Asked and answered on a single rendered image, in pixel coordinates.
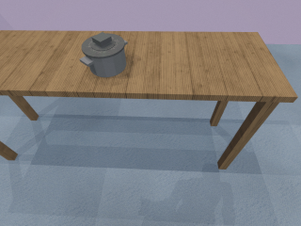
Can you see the pot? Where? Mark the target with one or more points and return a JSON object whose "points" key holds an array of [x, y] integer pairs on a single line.
{"points": [[106, 67]]}

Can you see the table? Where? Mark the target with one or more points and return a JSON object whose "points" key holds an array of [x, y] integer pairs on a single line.
{"points": [[160, 65]]}

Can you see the lid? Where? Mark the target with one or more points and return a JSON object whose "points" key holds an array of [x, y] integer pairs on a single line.
{"points": [[112, 48]]}

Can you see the knob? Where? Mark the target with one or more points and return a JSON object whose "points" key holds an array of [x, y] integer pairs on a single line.
{"points": [[101, 39]]}

